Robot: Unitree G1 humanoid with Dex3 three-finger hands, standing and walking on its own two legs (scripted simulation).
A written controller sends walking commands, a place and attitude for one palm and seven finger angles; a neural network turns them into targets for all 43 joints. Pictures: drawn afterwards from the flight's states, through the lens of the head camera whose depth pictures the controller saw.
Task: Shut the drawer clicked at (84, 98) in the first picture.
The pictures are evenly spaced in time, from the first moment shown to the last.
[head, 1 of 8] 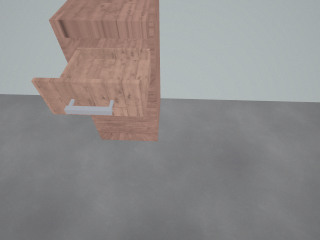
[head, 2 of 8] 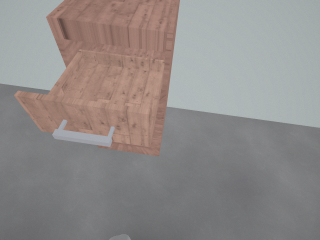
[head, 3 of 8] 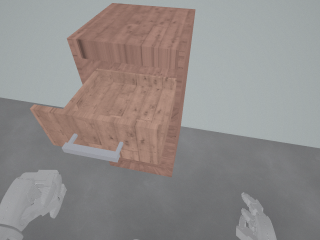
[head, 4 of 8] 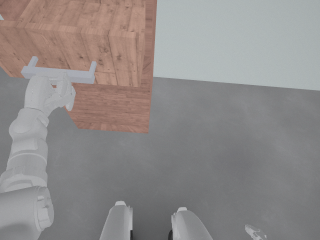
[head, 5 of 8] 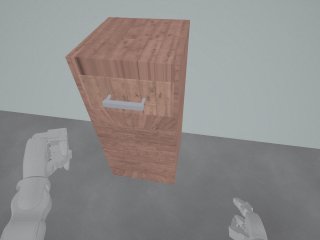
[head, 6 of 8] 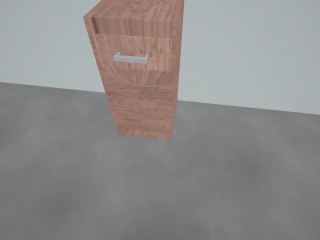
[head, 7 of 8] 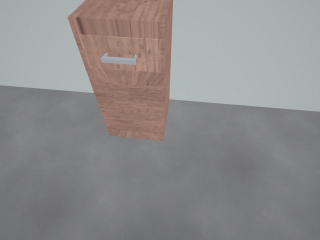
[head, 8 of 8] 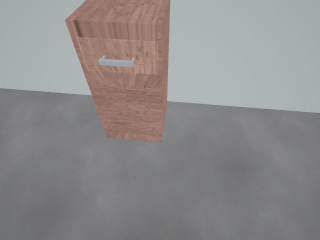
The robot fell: no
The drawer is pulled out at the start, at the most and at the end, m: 0.30 0.30 0.00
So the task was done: yes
